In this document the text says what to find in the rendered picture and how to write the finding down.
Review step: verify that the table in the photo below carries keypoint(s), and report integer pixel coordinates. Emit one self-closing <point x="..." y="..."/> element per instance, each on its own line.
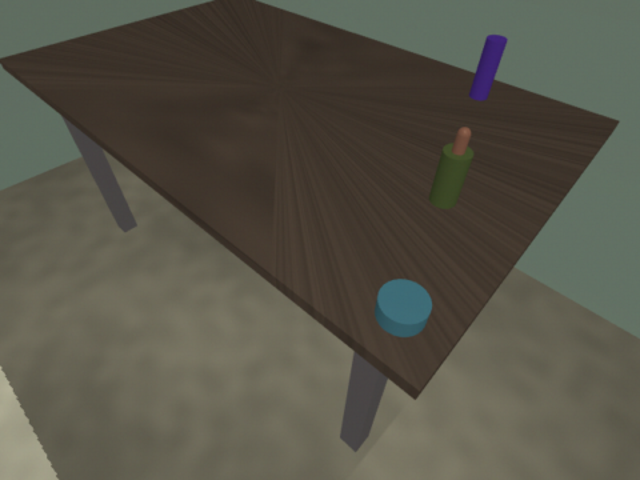
<point x="309" y="152"/>

